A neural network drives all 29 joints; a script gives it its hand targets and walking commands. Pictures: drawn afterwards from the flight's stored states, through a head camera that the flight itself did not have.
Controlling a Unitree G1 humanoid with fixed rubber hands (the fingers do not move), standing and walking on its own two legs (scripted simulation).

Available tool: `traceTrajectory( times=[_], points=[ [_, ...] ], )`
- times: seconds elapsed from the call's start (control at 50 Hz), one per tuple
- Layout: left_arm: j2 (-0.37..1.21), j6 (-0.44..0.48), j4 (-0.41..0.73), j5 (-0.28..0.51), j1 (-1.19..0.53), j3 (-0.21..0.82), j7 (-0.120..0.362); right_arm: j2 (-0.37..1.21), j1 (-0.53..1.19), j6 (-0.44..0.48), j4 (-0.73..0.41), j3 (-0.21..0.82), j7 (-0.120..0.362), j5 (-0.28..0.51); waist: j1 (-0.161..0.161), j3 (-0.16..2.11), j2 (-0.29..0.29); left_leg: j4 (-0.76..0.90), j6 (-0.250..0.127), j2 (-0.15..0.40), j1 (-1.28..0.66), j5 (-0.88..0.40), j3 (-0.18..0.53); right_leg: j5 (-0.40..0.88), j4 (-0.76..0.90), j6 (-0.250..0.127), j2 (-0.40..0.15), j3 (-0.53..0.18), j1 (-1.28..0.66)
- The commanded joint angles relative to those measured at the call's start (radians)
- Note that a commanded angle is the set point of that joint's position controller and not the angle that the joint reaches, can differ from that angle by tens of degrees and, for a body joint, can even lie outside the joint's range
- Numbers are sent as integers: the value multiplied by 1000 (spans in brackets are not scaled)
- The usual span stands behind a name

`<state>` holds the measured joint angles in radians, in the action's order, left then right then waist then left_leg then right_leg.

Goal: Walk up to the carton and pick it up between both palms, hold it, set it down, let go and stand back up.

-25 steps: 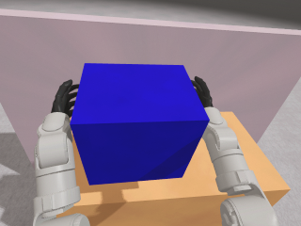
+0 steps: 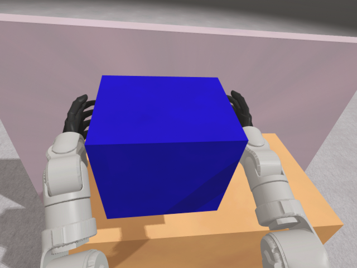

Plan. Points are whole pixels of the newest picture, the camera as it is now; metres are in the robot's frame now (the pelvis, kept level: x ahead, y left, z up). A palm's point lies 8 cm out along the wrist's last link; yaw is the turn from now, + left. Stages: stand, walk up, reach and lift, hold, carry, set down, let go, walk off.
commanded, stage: hold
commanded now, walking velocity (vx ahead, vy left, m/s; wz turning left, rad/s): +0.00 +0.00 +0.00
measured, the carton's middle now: (163, 147) +0.35 +0.01 +0.15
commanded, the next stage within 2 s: none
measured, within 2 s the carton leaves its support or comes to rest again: neither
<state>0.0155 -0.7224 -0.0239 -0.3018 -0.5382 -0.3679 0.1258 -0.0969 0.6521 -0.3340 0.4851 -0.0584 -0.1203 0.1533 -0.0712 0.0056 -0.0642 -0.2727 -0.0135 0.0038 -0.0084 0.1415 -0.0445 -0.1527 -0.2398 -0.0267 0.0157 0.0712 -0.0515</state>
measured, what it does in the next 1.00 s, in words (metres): stands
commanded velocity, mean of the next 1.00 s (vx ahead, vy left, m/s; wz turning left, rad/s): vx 0.00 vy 0.00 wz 0.00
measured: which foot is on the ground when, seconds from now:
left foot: down 0.00-1.00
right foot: down 0.00-1.00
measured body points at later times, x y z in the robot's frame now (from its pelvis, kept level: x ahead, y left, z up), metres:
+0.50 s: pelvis +0.01 +0.01 +0.00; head -0.05 +0.03 +0.45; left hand +0.36 +0.19 +0.19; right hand +0.37 -0.16 +0.20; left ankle +0.02 +0.11 -0.75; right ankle +0.00 -0.10 -0.75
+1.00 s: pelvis +0.00 +0.00 +0.00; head -0.05 +0.03 +0.45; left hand +0.36 +0.18 +0.19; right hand +0.37 -0.17 +0.20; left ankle +0.02 +0.11 -0.75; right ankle +0.00 -0.10 -0.75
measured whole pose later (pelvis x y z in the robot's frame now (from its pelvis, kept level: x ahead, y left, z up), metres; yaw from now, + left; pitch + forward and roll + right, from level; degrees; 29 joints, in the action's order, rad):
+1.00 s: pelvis +0.00 +0.00 +0.00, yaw +0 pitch -8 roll +0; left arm 0.02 -0.72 -0.01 -0.30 -0.52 -0.36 0.13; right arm -0.10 0.62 -0.33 0.46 -0.05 -0.13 0.16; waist -0.08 -0.01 -0.06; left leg -0.28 -0.02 0.00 -0.02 0.15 -0.04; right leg -0.16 -0.24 -0.02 0.01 0.07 -0.07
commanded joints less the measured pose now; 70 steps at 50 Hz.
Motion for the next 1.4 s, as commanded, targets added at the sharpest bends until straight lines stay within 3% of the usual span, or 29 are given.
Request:
traceTrajectory(
  times=[0.0, 0.14, 0.2, 0.32, 0.42, 0.54, 0.66, 0.76, 0.9, 1.06, 1.14, 1.26, 1.38],
  points=[
    [331, 19, 6, 120, -531, 391, 126, 455, 567, 32, -166, 272, 125, 48, -9, 169, 54, 40, 8, -25, 2, -47, -13, 108, 28, 42, -5, -7, 3],
    [336, 41, 24, 137, -531, 420, 122, 445, 542, 45, -167, 255, 123, 38, -39, 214, 66, 19, 27, -24, -51, -114, -5, 160, 17, 46, 4, 8, -5],
    [333, 41, 38, 136, -496, 423, 116, 427, 528, 47, -183, 276, 123, 55, -30, 234, 78, 2, 38, -24, -78, -184, -1, 201, 11, 41, 11, 12, -21],
    [331, 34, 65, 121, -437, 411, 110, 425, 521, 53, -240, 330, 119, 81, -1, 219, 35, -13, 34, -24, -81, -270, 1, 269, 7, 42, 22, 14, -47],
    [333, 27, 91, 123, -477, 415, 105, 424, 531, 47, -225, 317, 129, 82, 5, 182, 61, 0, 34, -20, -65, -223, -5, 193, 16, 33, 18, 10, -8],
    [344, 12, 69, 129, -498, 429, 109, 418, 538, 37, -193, 278, 139, 65, -16, 173, 76, 27, 30, -12, -42, -118, -5, 104, 27, 26, 12, 4, 17],
    [344, 27, 79, 143, -486, 443, 107, 427, 514, 44, -201, 278, 133, 59, -35, 246, 76, 5, 39, -20, -81, -174, -2, 198, 12, 37, 12, 7, -18],
    [322, 35, 89, 133, -440, 430, 110, 431, 504, 46, -241, 317, 117, 74, -19, 248, 53, -14, 39, -31, -80, -243, -2, 305, -4, 49, 15, 9, -70],
    [323, 28, 65, 121, -477, 401, 125, 441, 544, 37, -238, 321, 116, 72, 4, 169, 41, 14, 23, -26, -23, -167, -7, 226, 11, 45, 7, 0, -37],
    [330, 30, 69, 121, -486, 404, 119, 444, 520, 42, -217, 305, 122, 62, -6, 205, 47, 15, 24, -24, -52, -154, -9, 191, 16, 41, 9, 4, -25],
    [324, 33, 23, 125, -512, 399, 119, 434, 542, 47, -178, 270, 128, 37, -14, 186, 54, 29, 17, -23, -32, -78, -10, 117, 25, 39, 3, 7, 7],
    [337, 49, 55, 140, -509, 431, 109, 437, 523, 64, -192, 268, 129, 41, -30, 227, 69, 7, 34, -22, -70, -152, -4, 175, 17, 40, 9, 12, -2],
    [330, 35, 30, 120, -467, 403, 110, 425, 533, 56, -195, 293, 127, 57, -3, 197, 51, 12, 26, -21, -53, -165, -4, 173, 17, 39, 13, 11, -22]
  ],
)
